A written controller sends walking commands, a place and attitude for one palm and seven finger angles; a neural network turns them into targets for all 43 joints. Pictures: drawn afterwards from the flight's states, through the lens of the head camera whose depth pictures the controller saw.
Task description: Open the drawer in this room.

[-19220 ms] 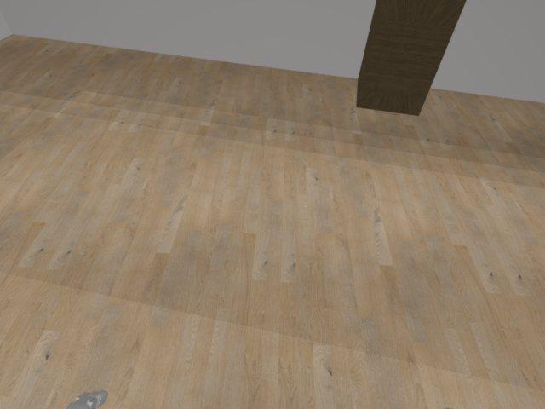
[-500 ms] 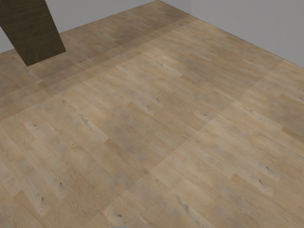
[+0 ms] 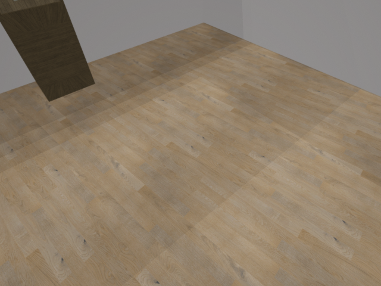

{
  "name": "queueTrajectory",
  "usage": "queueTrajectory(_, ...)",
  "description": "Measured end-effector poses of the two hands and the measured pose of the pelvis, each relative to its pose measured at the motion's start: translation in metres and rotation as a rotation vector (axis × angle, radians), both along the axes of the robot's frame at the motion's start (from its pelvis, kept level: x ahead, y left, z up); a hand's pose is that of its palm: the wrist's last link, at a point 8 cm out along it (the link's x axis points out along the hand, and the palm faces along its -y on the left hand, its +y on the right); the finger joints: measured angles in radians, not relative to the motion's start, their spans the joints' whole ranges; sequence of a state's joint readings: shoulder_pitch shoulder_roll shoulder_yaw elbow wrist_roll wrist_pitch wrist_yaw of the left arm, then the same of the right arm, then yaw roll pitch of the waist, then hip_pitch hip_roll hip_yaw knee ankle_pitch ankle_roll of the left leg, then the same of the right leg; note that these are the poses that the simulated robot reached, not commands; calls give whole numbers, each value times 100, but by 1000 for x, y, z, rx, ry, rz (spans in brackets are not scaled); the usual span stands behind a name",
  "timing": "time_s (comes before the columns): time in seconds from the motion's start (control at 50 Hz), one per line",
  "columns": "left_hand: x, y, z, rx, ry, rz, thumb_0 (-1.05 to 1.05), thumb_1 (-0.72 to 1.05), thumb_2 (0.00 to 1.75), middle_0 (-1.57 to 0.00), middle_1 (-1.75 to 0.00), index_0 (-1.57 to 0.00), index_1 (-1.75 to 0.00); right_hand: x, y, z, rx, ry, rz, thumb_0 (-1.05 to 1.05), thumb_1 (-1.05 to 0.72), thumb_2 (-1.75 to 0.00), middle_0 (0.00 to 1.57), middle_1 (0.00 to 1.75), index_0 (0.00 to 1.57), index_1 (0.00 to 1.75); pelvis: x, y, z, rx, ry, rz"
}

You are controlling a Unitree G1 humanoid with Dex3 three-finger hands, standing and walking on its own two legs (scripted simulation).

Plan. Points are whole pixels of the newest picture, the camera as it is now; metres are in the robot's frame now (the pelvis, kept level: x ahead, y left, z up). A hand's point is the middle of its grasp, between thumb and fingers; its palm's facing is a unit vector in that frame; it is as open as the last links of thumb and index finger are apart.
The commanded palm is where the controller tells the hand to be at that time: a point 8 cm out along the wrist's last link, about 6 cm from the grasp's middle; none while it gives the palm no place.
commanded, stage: stand and wait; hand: left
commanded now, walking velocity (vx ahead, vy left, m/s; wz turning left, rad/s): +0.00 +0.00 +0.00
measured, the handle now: out of the picture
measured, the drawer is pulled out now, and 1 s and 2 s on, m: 0.00 0.00 0.00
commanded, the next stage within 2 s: turn or walk to find it in 0.20 s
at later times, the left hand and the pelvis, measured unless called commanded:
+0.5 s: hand out of the picture -0.01 +0.16 -0.17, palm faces +0.10 -0.98 -0.18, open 7.4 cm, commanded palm none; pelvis -0.01 -0.01 +0.00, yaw +3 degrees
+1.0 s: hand out of the picture +0.04 +0.19 -0.15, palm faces +0.30 -0.91 -0.30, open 7.4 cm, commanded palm none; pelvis -0.02 -0.04 -0.01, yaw +16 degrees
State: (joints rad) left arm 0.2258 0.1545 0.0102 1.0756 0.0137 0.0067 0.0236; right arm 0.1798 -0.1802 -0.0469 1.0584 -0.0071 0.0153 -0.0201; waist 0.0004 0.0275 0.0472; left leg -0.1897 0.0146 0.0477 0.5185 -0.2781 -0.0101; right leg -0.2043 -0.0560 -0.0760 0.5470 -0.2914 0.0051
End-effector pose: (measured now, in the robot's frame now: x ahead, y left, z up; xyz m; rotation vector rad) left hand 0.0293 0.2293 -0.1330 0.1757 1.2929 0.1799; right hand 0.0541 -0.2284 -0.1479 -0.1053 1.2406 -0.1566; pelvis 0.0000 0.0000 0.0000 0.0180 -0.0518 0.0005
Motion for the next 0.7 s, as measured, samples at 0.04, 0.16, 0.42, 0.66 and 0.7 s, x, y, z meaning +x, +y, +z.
queueTrajectory(0.04, -4, -4, 3, 7, 5, 4, 0, 93, 90, -20, -30, -20, -30, -18, -7, -2, -1, 46, -8, -1, -93, -89, 20, 30, 20, 30, 0, -4, 2, -2, 1, 9)
queueTrajectory(0.16, -16, -15, -1, -14, 41, 16, 0, 92, 90, -20, -30, -20, -30, -73, -17, 1, -15, 188, -23, 0, -93, -89, 19, 30, 20, 30, -2, -13, 4, -6, 2, 8)
queueTrajectory(0.42, -42, -24, -9, -47, 94, 71, 0, 92, 90, -20, -30, -20, -30, -111, 5, 3, 23, 303, -15, 0, -91, -89, 19, 30, 20, 30, -8, -15, 4, -16, 8, 34)
queueTrajectory(0.66, -51, -7, -19, -55, 76, 147, 0, 91, 90, -20, -30, -20, -30, -52, 13, -1, -10, 183, 69, 1, -93, -89, 20, 30, 20, 30, -12, 0, -4, -30, 32, 93)
queueTrajectory(0.7, -51, -1, -21, -51, 70, 156, 0, 91, 90, -20, -30, -20, -30, -42, 11, 0, -27, 163, 81, 1, -93, -89, 20, 30, 20, 30, -13, 3, -6, -29, 39, 102)
